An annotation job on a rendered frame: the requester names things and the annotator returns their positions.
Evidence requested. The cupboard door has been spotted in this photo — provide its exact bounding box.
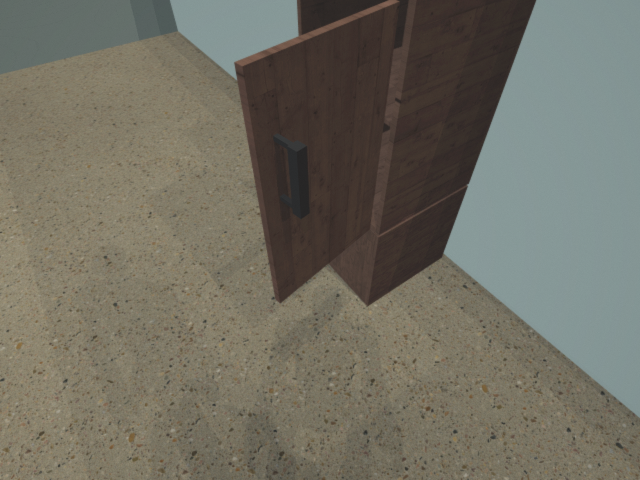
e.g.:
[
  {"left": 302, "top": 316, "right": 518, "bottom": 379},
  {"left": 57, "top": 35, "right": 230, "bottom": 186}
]
[{"left": 234, "top": 0, "right": 400, "bottom": 303}]

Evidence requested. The handle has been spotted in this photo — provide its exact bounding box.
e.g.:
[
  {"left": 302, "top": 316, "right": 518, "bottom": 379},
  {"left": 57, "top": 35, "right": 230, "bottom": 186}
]
[{"left": 273, "top": 133, "right": 310, "bottom": 219}]

